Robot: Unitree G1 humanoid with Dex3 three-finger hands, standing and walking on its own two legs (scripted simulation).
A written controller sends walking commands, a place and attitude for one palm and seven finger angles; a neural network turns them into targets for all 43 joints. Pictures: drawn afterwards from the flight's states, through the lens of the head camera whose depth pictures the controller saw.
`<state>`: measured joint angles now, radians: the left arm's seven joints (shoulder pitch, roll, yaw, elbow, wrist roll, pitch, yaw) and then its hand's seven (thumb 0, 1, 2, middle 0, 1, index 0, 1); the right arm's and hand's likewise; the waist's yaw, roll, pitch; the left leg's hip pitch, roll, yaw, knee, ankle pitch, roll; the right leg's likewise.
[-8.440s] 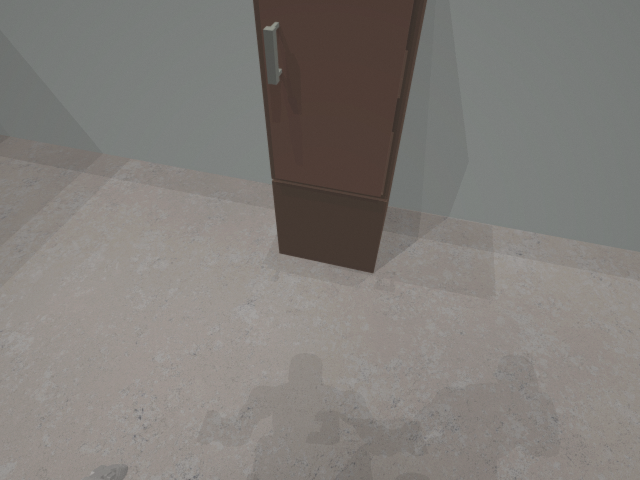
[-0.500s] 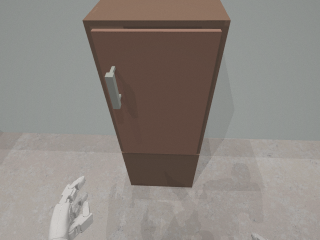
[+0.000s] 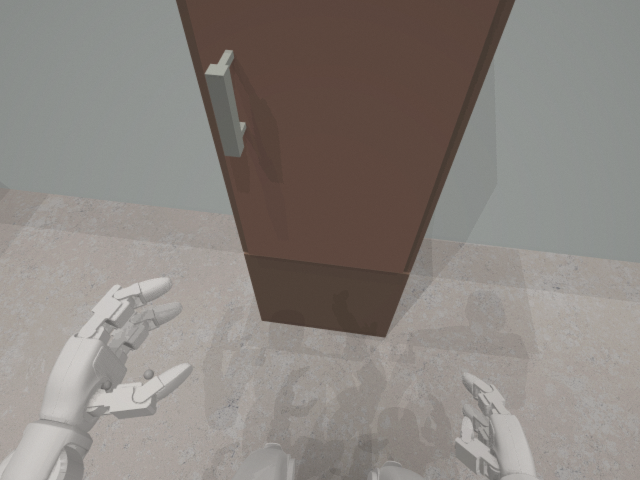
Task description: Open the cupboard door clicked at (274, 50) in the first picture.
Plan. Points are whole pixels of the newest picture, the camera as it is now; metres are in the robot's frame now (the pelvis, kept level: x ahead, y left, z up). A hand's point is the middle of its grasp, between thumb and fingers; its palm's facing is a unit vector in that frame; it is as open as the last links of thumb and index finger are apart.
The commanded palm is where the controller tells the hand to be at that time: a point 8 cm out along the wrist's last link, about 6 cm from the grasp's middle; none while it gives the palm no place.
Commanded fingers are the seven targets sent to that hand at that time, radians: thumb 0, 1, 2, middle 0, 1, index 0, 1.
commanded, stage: raise the hand with hooked fingers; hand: left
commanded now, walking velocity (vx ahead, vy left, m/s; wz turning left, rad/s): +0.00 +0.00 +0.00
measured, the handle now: (230, 105) +0.56 +0.18 +0.14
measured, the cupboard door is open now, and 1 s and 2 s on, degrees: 0 0 0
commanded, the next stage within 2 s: move the hooked fingers beside the handle in 1.40 s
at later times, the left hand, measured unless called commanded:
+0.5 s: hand (91, 310) +0.26 +0.26 +0.12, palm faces -0.02 -1.00 -0.06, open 13.1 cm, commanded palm +0.23 +0.31 +0.12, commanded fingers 0.00 -0.50 0.30 -0.30 -1.20 -0.30 -1.20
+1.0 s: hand (38, 233) +0.31 +0.31 +0.17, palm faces -0.01 -1.00 -0.05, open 13.9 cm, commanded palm +0.27 +0.35 +0.16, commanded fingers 0.00 -0.50 0.30 -0.30 -1.20 -0.30 -1.20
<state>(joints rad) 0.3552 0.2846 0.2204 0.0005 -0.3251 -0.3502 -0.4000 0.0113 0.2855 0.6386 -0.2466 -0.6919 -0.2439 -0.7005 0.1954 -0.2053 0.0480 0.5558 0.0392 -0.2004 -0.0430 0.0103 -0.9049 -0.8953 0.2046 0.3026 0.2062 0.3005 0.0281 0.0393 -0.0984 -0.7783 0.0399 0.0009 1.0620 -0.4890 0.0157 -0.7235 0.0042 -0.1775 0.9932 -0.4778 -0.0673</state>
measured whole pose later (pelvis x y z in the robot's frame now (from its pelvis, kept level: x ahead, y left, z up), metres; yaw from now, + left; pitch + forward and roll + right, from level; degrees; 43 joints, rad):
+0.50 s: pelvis +0.01 +0.02 +0.03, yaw -1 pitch +6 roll -2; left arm 0.19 0.35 0.32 0.14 -0.36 -0.28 -0.41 0.00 -0.30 0.39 -0.29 -1.07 -0.29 -1.08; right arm 0.26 -0.29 0.02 0.57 0.06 -0.25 -0.07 0.01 -0.91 -0.90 0.20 0.30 0.20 0.30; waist 0.01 0.02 -0.07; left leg -0.53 0.01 0.05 0.82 -0.40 0.05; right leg -0.50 0.00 -0.13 0.77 -0.38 -0.03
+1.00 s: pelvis +0.01 +0.03 +0.05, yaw -1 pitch +3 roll -2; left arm -0.13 0.48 0.42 0.39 -0.35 -0.11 -0.51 -0.01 -0.50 0.30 -0.30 -1.19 -0.30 -1.20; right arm 0.28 -0.29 0.07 0.59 0.07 -0.22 -0.10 0.01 -0.90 -0.90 0.21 0.30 0.21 0.30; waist 0.02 0.03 -0.03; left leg -0.40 -0.01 0.07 0.67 -0.33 0.06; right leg -0.37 -0.01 -0.11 0.62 -0.30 -0.02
